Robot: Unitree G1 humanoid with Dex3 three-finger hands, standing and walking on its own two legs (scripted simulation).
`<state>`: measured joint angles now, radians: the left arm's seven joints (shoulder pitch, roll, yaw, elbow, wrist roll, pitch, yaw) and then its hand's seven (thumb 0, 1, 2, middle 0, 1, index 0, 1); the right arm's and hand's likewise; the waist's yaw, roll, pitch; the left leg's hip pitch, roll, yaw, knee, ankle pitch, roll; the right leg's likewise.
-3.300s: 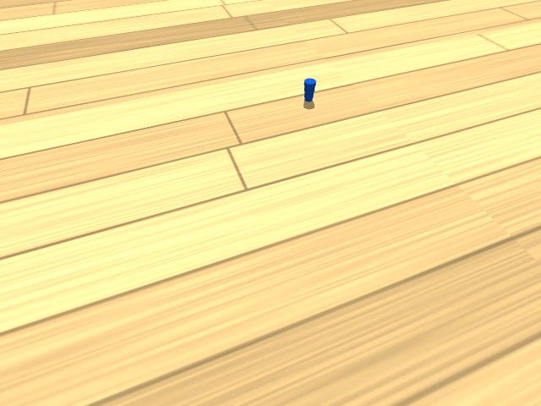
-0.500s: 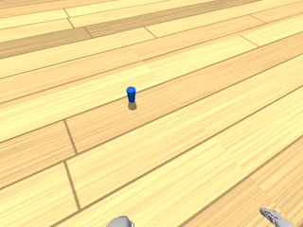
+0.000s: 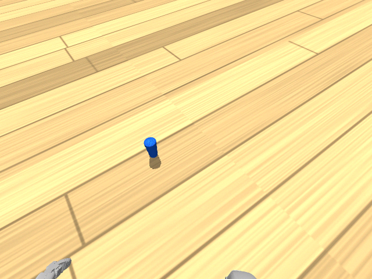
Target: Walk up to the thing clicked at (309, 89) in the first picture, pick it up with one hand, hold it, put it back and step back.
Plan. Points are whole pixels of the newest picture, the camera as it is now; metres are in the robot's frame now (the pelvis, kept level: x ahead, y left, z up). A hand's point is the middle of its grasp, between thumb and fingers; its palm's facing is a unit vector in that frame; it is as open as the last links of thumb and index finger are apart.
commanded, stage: walk up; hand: left
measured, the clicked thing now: (151, 148) +0.97 +0.27 -0.69
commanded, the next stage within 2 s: none
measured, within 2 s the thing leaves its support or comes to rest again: neither
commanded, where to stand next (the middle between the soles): +0.65 +0.06 m, yaw +0 degrees
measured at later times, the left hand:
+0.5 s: hand (67, 248) +0.23 +0.34 -0.15, palm faces -0.02 -0.93 -0.36, open 7.4 cm
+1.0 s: hand (95, 166) +0.45 +0.30 -0.10, palm faces +0.00 -0.91 -0.42, open 7.4 cm
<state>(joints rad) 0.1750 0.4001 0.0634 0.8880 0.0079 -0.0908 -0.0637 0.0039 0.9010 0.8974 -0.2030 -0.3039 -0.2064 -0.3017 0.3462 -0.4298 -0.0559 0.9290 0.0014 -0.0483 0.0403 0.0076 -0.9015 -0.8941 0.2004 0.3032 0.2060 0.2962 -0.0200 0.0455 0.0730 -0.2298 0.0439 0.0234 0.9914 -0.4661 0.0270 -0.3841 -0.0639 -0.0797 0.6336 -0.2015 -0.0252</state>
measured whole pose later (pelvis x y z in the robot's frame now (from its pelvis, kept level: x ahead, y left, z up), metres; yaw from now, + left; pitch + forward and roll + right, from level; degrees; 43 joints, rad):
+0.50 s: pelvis +0.21 +0.05 +0.01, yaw +1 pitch -2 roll +0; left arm 0.32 0.45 0.04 0.94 0.00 -0.04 -0.03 0.01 0.90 0.90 -0.20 -0.30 -0.21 -0.30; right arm 0.24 -0.40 -0.06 0.86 0.00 -0.09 0.06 0.00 -0.90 -0.89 0.20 0.30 0.21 0.30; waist 0.01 -0.05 0.08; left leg -0.33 0.05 0.10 0.59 -0.22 0.03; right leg -0.36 -0.04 0.02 1.09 -0.40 -0.04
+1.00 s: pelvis +0.39 +0.02 +0.01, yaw +1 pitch -3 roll +0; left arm 0.28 0.38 0.04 0.86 0.01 -0.09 -0.04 0.00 0.90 0.90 -0.21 -0.30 -0.21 -0.30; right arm 0.29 -0.44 -0.06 0.89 0.00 -0.04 0.05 0.01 -0.90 -0.89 0.20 0.30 0.20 0.30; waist 0.02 0.07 0.08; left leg -0.45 0.06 0.01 0.97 -0.37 0.02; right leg -0.25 -0.05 -0.07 0.52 -0.23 -0.02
